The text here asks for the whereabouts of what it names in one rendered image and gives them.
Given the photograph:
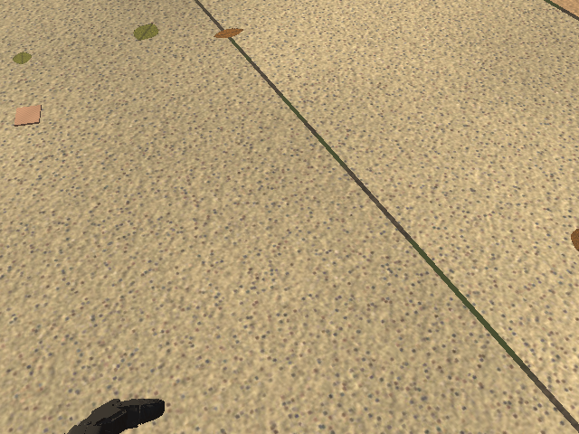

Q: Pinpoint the left robot hand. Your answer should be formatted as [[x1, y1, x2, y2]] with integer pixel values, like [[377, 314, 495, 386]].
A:
[[64, 399, 165, 434]]

